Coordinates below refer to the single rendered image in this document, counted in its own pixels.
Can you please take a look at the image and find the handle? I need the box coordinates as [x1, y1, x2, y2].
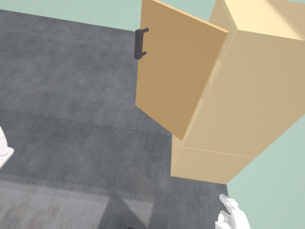
[134, 28, 149, 60]

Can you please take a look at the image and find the cupboard door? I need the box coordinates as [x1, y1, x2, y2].
[135, 0, 229, 140]

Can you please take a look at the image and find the left robot hand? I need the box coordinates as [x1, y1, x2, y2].
[0, 126, 14, 169]

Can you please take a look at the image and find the right robot hand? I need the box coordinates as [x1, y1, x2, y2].
[215, 194, 251, 229]

